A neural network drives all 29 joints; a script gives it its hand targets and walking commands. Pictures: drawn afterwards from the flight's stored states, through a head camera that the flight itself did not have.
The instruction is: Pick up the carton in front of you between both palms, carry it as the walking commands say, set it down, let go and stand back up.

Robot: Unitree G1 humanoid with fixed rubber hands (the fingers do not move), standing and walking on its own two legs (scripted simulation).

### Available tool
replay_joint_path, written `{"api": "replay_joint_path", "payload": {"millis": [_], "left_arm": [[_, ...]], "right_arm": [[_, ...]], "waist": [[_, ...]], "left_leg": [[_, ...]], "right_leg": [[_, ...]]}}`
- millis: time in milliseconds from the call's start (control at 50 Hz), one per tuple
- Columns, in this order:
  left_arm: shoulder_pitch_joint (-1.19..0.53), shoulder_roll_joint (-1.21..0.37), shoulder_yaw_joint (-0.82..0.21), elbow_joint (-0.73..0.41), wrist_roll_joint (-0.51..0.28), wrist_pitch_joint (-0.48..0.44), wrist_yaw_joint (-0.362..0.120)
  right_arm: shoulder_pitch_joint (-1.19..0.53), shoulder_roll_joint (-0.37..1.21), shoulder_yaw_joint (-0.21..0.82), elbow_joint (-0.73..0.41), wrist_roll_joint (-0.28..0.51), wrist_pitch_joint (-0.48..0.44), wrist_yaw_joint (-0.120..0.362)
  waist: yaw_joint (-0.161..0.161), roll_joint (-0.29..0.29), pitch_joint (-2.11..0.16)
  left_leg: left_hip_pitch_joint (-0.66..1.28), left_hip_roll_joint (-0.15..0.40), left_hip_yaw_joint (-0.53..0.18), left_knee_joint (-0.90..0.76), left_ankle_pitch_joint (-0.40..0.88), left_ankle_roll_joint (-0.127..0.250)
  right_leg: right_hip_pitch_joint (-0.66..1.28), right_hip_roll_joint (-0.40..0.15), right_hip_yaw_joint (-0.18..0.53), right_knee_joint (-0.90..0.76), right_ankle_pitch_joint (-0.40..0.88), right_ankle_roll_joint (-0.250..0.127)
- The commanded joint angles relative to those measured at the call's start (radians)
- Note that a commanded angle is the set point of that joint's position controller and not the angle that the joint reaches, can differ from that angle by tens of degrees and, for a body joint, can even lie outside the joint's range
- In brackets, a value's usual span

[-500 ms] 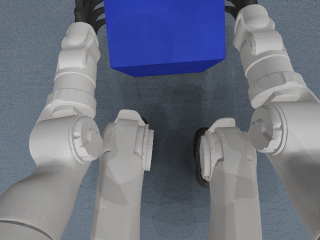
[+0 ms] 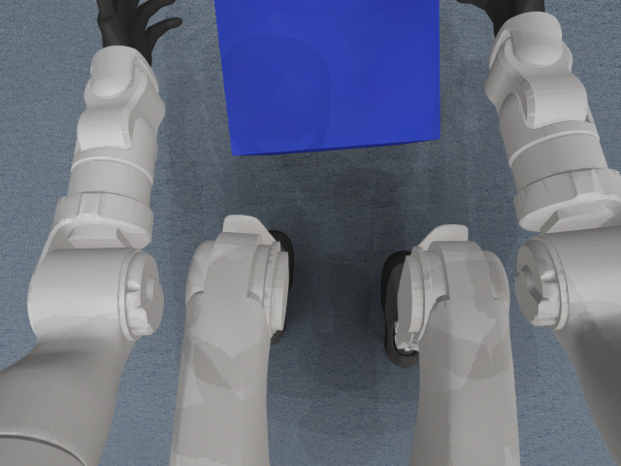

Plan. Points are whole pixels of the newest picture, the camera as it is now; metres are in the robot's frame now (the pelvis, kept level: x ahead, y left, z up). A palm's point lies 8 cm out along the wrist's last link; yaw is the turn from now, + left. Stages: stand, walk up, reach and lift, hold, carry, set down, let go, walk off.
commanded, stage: set down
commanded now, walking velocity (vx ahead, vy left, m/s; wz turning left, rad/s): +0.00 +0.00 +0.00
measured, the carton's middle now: (327, 69) +0.50 +0.04 -0.25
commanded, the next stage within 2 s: let go in 0.86 s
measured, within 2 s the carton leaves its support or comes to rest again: neither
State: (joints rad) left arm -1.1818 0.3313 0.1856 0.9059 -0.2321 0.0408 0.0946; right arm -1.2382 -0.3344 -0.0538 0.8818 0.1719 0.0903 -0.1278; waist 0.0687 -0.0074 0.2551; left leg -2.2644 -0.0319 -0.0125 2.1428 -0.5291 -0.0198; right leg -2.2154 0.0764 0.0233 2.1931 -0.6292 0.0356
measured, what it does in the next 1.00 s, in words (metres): rises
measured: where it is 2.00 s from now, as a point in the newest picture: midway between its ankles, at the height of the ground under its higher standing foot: (335, 317)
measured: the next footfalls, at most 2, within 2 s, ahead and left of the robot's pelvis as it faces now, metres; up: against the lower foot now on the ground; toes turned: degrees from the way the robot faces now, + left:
none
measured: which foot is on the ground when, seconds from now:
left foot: down 0.00-1.00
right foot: down 0.00-1.00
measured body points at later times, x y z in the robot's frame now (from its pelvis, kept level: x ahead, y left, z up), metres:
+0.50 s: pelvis +0.01 +0.00 +0.13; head +0.33 +0.01 +0.45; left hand +0.50 +0.25 +0.01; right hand +0.55 -0.15 +0.01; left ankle +0.12 +0.12 -0.34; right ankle +0.10 -0.12 -0.34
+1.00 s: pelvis +0.05 +0.00 +0.26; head +0.32 +0.02 +0.62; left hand +0.49 +0.25 +0.16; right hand +0.54 -0.16 +0.15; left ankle +0.12 +0.12 -0.34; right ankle +0.10 -0.12 -0.34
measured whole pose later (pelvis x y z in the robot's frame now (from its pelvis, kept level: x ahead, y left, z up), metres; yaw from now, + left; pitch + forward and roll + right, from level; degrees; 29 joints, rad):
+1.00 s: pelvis +0.05 +0.00 +0.26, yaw +0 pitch +44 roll -1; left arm -0.83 0.21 0.33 0.76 0.02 0.09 -0.03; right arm -0.91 -0.20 -0.25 0.81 -0.06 0.12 -0.04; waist 0.06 -0.02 -0.13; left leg -1.58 -0.03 -0.04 1.14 -0.33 -0.01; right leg -1.54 0.06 0.05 1.17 -0.39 0.02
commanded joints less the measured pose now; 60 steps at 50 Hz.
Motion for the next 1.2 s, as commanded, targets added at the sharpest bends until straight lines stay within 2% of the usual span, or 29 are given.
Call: {"api": "replay_joint_path", "payload": {"millis": [0, 80, 180, 240, 340, 460, 860, 960, 1040, 1120, 1180], "left_arm": [[-0.167, 0.132, 0.044, -0.176, 0.040, 0.028, 0.010], [-0.144, 0.067, 0.067, -0.134, 0.089, 0.042, -0.001], [-0.114, 0.037, 0.083, -0.107, 0.122, 0.033, -0.014], [-0.096, 0.039, 0.095, -0.123, 0.132, 0.034, -0.018], [-0.064, 0.056, 0.106, -0.201, 0.132, 0.050, -0.026], [-0.021, 0.059, 0.110, -0.273, 0.127, 0.079, -0.046], [0.122, -0.010, 0.162, -0.215, 0.217, 0.037, -0.104], [0.264, -0.010, 0.152, -0.242, 0.272, 0.034, -0.128], [0.448, -0.004, 0.108, -0.322, 0.306, 0.040, -0.153], [0.581, -0.002, 0.061, -0.404, 0.297, 0.026, -0.168], [0.686, -0.017, 0.025, -0.425, 0.269, 0.006, -0.174]], "right_arm": [[-0.239, -0.097, -0.062, -0.154, -0.035, 0.022, -0.003], [-0.187, -0.057, -0.111, -0.051, -0.075, 0.027, 0.017], [-0.159, -0.044, -0.143, 0.006, -0.108, 0.007, 0.034], [-0.150, -0.043, -0.149, -0.011, -0.117, 0.006, 0.038], [-0.142, -0.045, -0.141, -0.110, -0.120, 0.022, 0.041], [-0.109, -0.041, -0.139, -0.198, -0.126, 0.055, 0.049], [0.063, 0.020, -0.196, -0.133, -0.195, 0.013, 0.102], [0.227, 0.061, -0.205, -0.170, -0.252, 0.016, 0.086], [0.430, 0.098, -0.191, -0.274, -0.284, 0.020, 0.067], [0.561, 0.102, -0.158, -0.384, -0.268, -0.004, 0.068], [0.656, 0.097, -0.137, -0.416, -0.244, -0.029, 0.083]], "waist": [[0.038, -0.035, -1.375], [0.021, -0.006, -1.163], [0.016, 0.005, -1.153], [0.023, -0.004, -1.209], [0.035, -0.037, -1.348], [0.034, -0.060, -1.413], [0.017, -0.035, -1.244], [0.006, -0.035, -1.301], [0.005, -0.009, -1.294], [0.005, 0.014, -1.175], [-0.004, 0.017, -1.074]], "left_leg": [[0.817, -0.017, 0.084, -0.247, 0.325, -0.014], [0.713, -0.016, 0.076, -0.311, 0.257, -0.022], [0.715, -0.019, 0.071, -0.391, 0.271, -0.031], [0.749, -0.023, 0.076, -0.440, 0.288, -0.032], [0.841, -0.031, 0.089, -0.515, 0.346, -0.029], [0.935, -0.038, 0.094, -0.619, 0.396, -0.026], [1.187, -0.027, 0.057, -1.007, 0.501, -0.024], [1.323, -0.026, 0.058, -1.088, 0.562, -0.016], [1.493, -0.022, 0.051, -1.163, 0.619, -0.002], [1.647, -0.013, 0.017, -1.240, 0.648, 0.005], [1.736, -0.003, -0.011, -1.291, 0.664, 0.004]], "right_leg": [[0.585, 0.013, -0.102, -0.281, 0.228, -0.014], [0.447, 0.010, -0.091, -0.351, 0.166, -0.020], [0.443, 0.012, -0.083, -0.431, 0.189, -0.016], [0.496, 0.014, -0.084, -0.480, 0.210, -0.011], [0.635, 0.021, -0.091, -0.557, 0.268, -0.004], [0.768, 0.026, -0.091, -0.664, 0.320, 0.000], [1.010, 0.007, -0.043, -1.066, 0.445, 0.007], [1.158, 0.007, -0.039, -1.152, 0.527, 0.011], [1.262, 0.005, -0.036, -1.232, 0.572, 0.014], [1.292, 0.003, -0.031, -1.320, 0.551, 0.010], [1.310, -0.002, -0.027, -1.378, 0.529, 0.004]]}}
